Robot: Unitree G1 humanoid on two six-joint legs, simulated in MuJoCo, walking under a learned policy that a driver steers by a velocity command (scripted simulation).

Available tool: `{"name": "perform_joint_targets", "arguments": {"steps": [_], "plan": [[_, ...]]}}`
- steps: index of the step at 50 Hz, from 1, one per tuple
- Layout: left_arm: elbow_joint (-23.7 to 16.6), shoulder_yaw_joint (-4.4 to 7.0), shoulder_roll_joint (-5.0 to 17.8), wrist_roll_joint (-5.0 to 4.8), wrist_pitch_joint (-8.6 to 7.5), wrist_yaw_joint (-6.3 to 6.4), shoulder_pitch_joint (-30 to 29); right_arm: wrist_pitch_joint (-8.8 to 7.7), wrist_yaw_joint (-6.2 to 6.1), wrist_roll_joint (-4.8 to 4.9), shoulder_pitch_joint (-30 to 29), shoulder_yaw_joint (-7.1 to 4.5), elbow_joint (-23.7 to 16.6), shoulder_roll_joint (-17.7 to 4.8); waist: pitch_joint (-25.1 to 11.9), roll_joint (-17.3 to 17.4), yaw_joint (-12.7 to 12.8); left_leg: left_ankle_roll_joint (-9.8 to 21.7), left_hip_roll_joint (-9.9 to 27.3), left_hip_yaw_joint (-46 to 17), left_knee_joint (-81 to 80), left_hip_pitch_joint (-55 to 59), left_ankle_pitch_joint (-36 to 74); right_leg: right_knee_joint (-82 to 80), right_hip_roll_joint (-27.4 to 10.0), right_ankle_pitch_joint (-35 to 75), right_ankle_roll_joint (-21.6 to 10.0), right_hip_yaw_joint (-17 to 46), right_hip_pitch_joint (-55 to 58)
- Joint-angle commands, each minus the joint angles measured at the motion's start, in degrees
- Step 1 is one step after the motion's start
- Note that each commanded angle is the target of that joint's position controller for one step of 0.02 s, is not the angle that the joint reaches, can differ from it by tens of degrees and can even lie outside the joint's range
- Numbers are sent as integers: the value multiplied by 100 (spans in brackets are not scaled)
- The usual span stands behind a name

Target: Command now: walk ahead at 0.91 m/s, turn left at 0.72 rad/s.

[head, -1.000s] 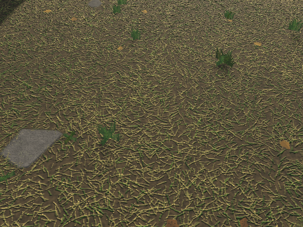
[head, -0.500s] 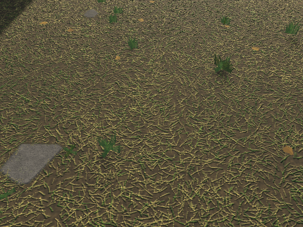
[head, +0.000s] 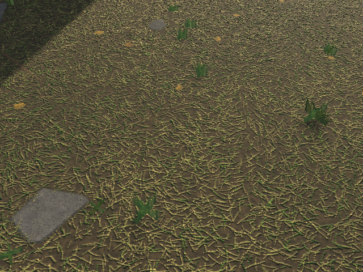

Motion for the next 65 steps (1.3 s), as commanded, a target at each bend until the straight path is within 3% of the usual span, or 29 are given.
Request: {"name": "perform_joint_targets", "arguments": {"steps": [1,5,8,11,12,13,14,15,18,21,24,29,32,33,34,35,36,37,38,39,43,48,53,54,55,56,57,59,65], "plan": [[-202,75,497,3,-159,19,4,52,59,29,-669,11,-492,-116,977,-557,-58,23,117,28,-299,-929,591,-1383,-1349,481,-7,434,-231],[-39,60,545,6,-159,134,315,29,140,-21,-1407,101,-828,-86,1315,-401,-33,256,80,609,-1626,-882,679,-1550,-1321,1893,2,-254,343],[-35,77,824,-23,-76,230,334,-12,94,51,-1427,142,-927,-122,992,-566,-217,588,-517,1347,-2550,363,462,-809,-1291,6101,137,-719,755],[-248,262,1427,46,211,334,5,5,-52,119,431,-42,-510,-608,-113,-1122,-1224,912,-1048,1388,-2571,2250,-577,1722,-1607,8752,2,-598,1081],[-387,308,1528,59,287,276,-244,-15,-138,108,1500,-214,-206,-924,-551,-1062,-1668,1104,-1126,1029,-2845,3466,-1189,3280,-1665,8084,-199,-370,500],[-462,370,1515,-43,277,183,-584,29,-246,251,1981,-455,-67,-1156,-834,-269,-2037,1294,-1017,331,-3722,4891,-1307,5720,-903,5284,-148,-331,-713],[-954,81,383,5,152,-24,-382,45,-297,45,1001,-460,-172,-1583,-267,1130,-634,2011,253,-2464,-4036,5721,-1720,7600,140,-906,174,196,-3869],[-1481,48,575,-29,-59,9,-1083,101,-260,-25,1025,-510,-360,-1791,-961,315,-903,2593,813,-4443,-5086,5988,-2368,8116,317,-706,195,1537,-4654],[-1483,-19,728,99,-177,34,-1199,-102,-392,-40,823,-330,-180,-1062,425,-1030,-189,1742,558,-3508,-5932,3845,-2035,6453,-572,-200,175,1789,-4302],[-1557,-98,676,278,186,-32,-1118,-365,-438,91,604,-181,-307,-848,665,-860,175,1674,-32,-2639,-6041,2422,-1284,5436,-875,-239,520,1691,-3660],[-2066,-220,603,167,228,-120,-2268,-476,-404,94,890,-208,-343,-947,1021,-612,-160,1461,-461,-2133,-6222,1784,-231,3669,-842,892,657,1326,-3339],[-2421,-286,615,-21,178,-143,-2897,-448,-341,166,1366,-329,-286,-1166,490,26,-680,942,-434,-2124,-5668,3055,2165,1701,-233,2292,340,1191,-2603],[-2184,-69,1163,-47,131,9,-1808,-463,-387,116,1061,-393,-382,-1467,-373,106,-77,518,-423,-2215,-4179,3584,3890,1274,173,1481,174,1351,-920],[-1957,53,1410,-59,99,106,-764,-470,-364,96,744,-438,-438,-1662,-805,109,592,359,-595,-2141,-2872,3306,3938,1148,95,1281,124,1345,147],[-1718,190,1745,65,61,233,449,-520,-351,107,496,-333,-574,-1225,-1388,-41,1102,219,-874,-1915,-1232,2478,2793,1312,-629,700,9,1850,1556],[-1610,234,2038,326,30,278,925,-513,-431,213,643,-54,-848,-100,-1759,-1584,818,113,-1438,-1208,651,797,-2859,1228,-2553,1682,-151,3741,2822],[-1696,332,2225,267,79,166,332,-416,-499,337,1395,-49,-1088,-519,-2627,-2476,167,67,-1345,-900,1562,101,-2730,631,-3179,2044,-843,6059,2932],[-1911,184,1385,184,126,123,-399,-271,-550,146,945,-118,-845,-910,-1776,-1234,165,25,-775,-712,1399,-20,-2002,563,-2740,1936,-798,4924,2011],[-1865,25,839,128,141,94,-682,-185,-492,54,549,-137,-853,-934,-943,-744,175,-79,-627,-531,1084,6,-1664,636,-2337,2644,-698,3728,1144],[-1953,70,766,-151,85,125,-1021,-111,-500,466,540,-165,-1049,-809,-564,-1201,67,-367,-237,-688,1238,15,-1780,431,-1927,3120,-654,2928,858],[-1656,152,809,-266,8,179,-1668,147,-377,424,105,-93,-1579,-504,408,-1131,-297,-603,260,-376,-391,301,-1623,-206,-1690,3465,-704,1422,-747],[-1641,397,1491,-379,103,226,-2027,197,-111,250,-35,-83,-1632,-599,-31,-688,-320,-422,-17,220,-2656,1592,398,36,-1459,3826,-534,207,-690],[-1704,480,1631,-567,338,157,-2064,212,-132,298,886,-544,-1444,-1397,-524,-432,-999,341,-794,729,-3643,3391,255,2551,-1340,4713,-148,-122,-612],[-1725,360,1198,-399,375,110,-1728,175,-266,365,1127,-644,-1368,-1609,-395,462,-945,624,-712,60,-4107,4284,1515,3983,-876,1469,132,-20,-1691],[-1860,221,760,-57,349,52,-1200,160,-325,259,439,-655,-1748,-2188,-621,1905,-132,1614,464,-2328,-3766,5144,4187,6159,151,-2528,545,257,-3404],[-2005,240,1278,-190,262,10,-1032,23,-202,-10,337,-596,-2129,-2074,-2233,1301,-316,2475,1450,-4651,-4921,5753,1749,6832,414,-2252,501,1827,-3990],[-2079,286,1532,-314,186,0,-1644,-62,-152,70,128,-550,-2189,-1882,-1782,446,-411,2119,1349,-4448,-5319,5313,609,6539,207,-1685,357,2127,-4104],[-1955,276,1430,-193,245,125,-1806,-88,-253,307,-360,-363,-2182,-1309,-781,-415,-107,1492,943,-3353,-5130,4001,750,5729,-177,-1108,357,2084,-3872],[-1777,127,893,-153,466,140,-1615,91,-600,115,-355,-283,-2006,-1175,-943,-141,-12,1116,299,-1824,-4686,2690,2964,4095,-151,-368,629,1622,-2565]]}}
Keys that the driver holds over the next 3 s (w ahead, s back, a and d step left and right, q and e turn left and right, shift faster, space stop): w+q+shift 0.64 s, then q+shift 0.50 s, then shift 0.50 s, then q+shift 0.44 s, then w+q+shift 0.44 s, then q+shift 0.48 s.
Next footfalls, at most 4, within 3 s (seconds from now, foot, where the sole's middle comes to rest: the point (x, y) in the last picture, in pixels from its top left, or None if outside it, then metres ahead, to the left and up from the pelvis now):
0.26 left None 0.37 0.07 -0.78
0.68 right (175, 200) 0.84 0.10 -0.78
1.08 left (103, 210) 0.79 0.40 -0.78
1.50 right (123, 163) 1.04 0.35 -0.78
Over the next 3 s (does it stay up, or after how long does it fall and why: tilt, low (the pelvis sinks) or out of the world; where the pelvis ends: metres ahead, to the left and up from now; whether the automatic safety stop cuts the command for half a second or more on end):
stays up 0.74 0.64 -0.02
